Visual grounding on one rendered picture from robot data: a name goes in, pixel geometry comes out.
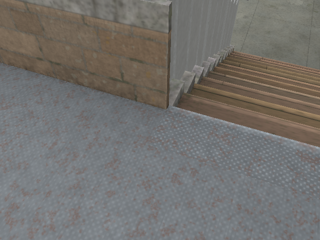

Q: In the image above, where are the stairs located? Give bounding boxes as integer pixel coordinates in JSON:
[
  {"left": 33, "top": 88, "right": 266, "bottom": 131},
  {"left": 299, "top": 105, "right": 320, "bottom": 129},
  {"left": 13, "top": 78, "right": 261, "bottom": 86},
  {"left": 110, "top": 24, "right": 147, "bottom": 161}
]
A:
[{"left": 177, "top": 51, "right": 320, "bottom": 147}]

